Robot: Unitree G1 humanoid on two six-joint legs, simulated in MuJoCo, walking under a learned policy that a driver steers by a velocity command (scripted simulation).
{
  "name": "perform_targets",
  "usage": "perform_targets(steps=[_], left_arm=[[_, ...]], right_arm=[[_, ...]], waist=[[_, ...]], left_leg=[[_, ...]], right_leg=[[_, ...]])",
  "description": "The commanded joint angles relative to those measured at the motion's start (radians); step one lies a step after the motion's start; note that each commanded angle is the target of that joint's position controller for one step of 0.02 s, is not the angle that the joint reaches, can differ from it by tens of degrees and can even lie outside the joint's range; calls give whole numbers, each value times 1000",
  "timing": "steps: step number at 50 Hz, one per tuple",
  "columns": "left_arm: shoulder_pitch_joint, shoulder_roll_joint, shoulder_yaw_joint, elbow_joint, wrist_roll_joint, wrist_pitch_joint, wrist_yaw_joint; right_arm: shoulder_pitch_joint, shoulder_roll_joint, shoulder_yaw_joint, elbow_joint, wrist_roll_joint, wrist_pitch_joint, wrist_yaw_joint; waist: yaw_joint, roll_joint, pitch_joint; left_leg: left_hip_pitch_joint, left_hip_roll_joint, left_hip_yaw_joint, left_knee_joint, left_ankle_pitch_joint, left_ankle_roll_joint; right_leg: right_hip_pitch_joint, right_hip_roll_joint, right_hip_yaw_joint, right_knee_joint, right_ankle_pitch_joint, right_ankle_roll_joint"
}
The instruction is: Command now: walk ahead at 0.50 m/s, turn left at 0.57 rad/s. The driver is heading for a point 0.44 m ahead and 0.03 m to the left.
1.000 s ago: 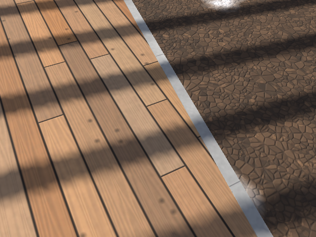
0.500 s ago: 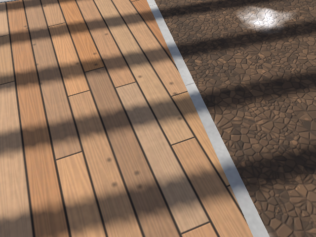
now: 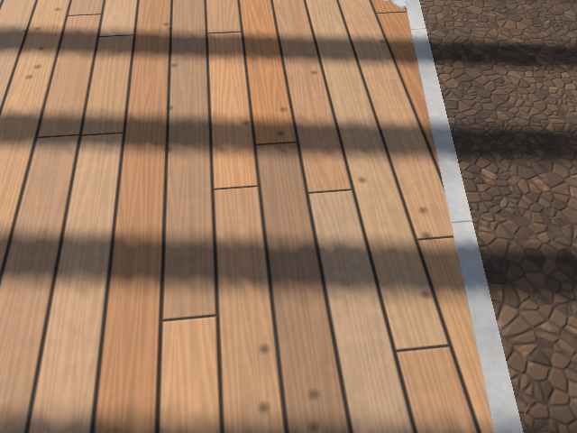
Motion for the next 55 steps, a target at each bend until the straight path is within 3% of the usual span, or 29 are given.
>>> perform_targets(steps=[1,8,10,12,13,14,15,16,17,18,20,22,26,29,33,35,36,37,38,39,40,41,44,48,50,51,52,53,55], left_arm=[[-32,70,14,-66,-1,8,-3],[-220,83,3,-141,-18,-11,-12],[-183,104,7,-143,-21,-20,-10],[-20,143,24,-98,-23,-31,3],[113,175,37,-66,-14,-45,15],[280,254,55,-61,10,-51,34],[239,327,71,-66,16,-35,34],[174,235,60,-75,-1,-22,28],[116,146,39,-87,-10,-21,24],[87,111,29,-81,-9,-23,21],[102,94,21,-54,-15,-39,21],[140,102,23,-28,-27,-63,10],[127,115,24,-4,-31,-58,6],[137,122,25,16,-34,-43,5],[173,147,35,52,-44,-25,9],[208,131,31,67,-43,-15,13],[248,88,17,40,-35,-13,15],[354,13,-5,63,-62,14,16],[296,81,9,80,-49,41,23],[232,88,14,67,-40,51,23],[206,79,14,75,-34,57,25],[201,76,14,83,-29,63,26],[243,46,7,132,-30,77,30],[208,29,2,157,-31,87,39],[219,21,-2,180,-24,80,40],[213,40,-2,181,-15,71,41],[196,71,0,174,-12,60,40],[163,82,3,187,-27,53,36],[132,47,-7,197,-32,34,34]], right_arm=[[30,-146,-33,-57,1,-19,-1],[132,-163,-38,-53,-14,-11,-12],[102,-178,-42,-68,-18,-11,-20],[40,-197,-46,-88,-19,-17,-17],[26,-183,-41,-90,-9,-25,-8],[37,-100,-17,-124,2,-35,-2],[150,-48,-7,-154,22,-31,-3],[140,-128,-14,-114,-13,-11,-12],[74,-136,-17,-112,-20,-6,-3],[38,-115,-13,-117,-20,-2,5],[30,-91,-11,-117,-36,17,18],[38,-72,-7,-121,-33,30,19],[-55,-40,11,-151,-29,34,28],[-134,-17,34,-164,-28,31,35],[-146,-42,36,-156,-33,20,22],[-67,-74,29,-120,-53,-3,11],[-5,-142,20,-122,-64,-16,2],[-17,-140,22,-117,-26,-5,-13],[-18,-96,29,-109,7,4,-16],[-62,-81,37,-104,3,10,-23],[-117,-54,49,-106,-9,18,-30],[-151,-46,53,-106,-12,19,-37],[-175,-39,55,-84,-17,15,-39],[-180,-52,49,-45,-16,23,-35],[-185,-52,46,-29,-7,34,-34],[-166,-42,47,-17,-6,37,-33],[-145,-34,46,-8,-2,40,-31],[-143,-24,43,3,3,44,-26],[-110,-24,41,43,-6,39,-25]], waist=[[0,60,-2],[-77,90,-12],[-44,105,-17],[38,103,-70],[109,42,-143],[163,-78,-305],[72,-312,-351],[45,-145,-233],[45,-33,-120],[35,-8,-62],[14,-73,-26],[-1,-79,-62],[-3,-111,-69],[21,-124,-80],[24,-107,-83],[-10,-2,-120],[-12,142,-217],[21,278,-328],[-8,181,-293],[3,164,-189],[25,130,-132],[43,144,-96],[64,131,-122],[54,141,-96],[67,111,-60],[58,85,-36],[38,49,-11],[11,-51,47],[-4,-70,22]], left_leg=[[-18,245,-242,-145,259,125],[143,264,-310,-40,384,88],[136,277,-343,3,410,60],[64,251,-346,130,516,19],[0,184,-295,318,490,-7],[-120,118,-203,607,214,-32],[-413,-20,-104,810,-402,-54],[-491,87,-106,906,-331,-47],[-482,123,-94,894,-233,-52],[-459,153,-81,857,-178,-63],[-401,166,-62,816,-165,-90],[-376,138,-55,805,-166,-107],[-381,129,-23,601,-53,-132],[-250,129,37,387,54,-132],[-155,131,43,217,68,-95],[22,163,-2,54,283,-63],[188,390,-212,96,719,-22],[242,551,-374,101,914,155],[190,509,-357,60,713,174],[113,465,-321,7,556,152],[52,423,-284,-32,437,113],[-3,393,-242,-57,413,83],[-56,340,-164,-67,363,51],[-118,318,-173,-91,25,32],[-198,293,-179,-99,-193,-17],[-236,281,-187,-101,-262,-57],[-236,249,-168,-87,-255,-85],[-141,195,-105,-63,-147,-92],[16,200,-94,-1,2,-85]], right_leg=[[-26,18,-42,-134,126,24],[-27,84,-32,-373,207,4],[73,100,-14,-445,161,-17],[326,145,-29,-512,89,-50],[523,107,0,-576,105,-80],[754,-140,243,-613,-123,-131],[887,-340,700,-753,-198,-232],[772,-316,695,-751,-309,-240],[648,-264,525,-763,-264,-220],[564,-211,378,-784,-116,-200],[483,-146,187,-779,304,-185],[488,-141,89,-736,709,-208],[487,-104,-48,-743,827,-211],[450,-70,-115,-730,799,-192],[495,-101,-70,-633,704,-173],[455,-40,-92,-463,525,-122],[350,14,-146,-289,152,-82],[294,119,-99,-152,-369,-66],[266,113,-40,-103,-417,-62],[226,111,-27,-82,-386,-60],[226,96,-16,-116,-331,-55],[255,86,-14,-163,-282,-48],[367,107,-35,-250,-207,-33],[434,115,-52,-421,-98,-35],[513,112,-53,-578,38,-53],[533,64,5,-630,54,-65],[488,8,77,-679,-21,-82],[322,3,100,-709,-121,-95],[254,5,101,-765,-126,-78]])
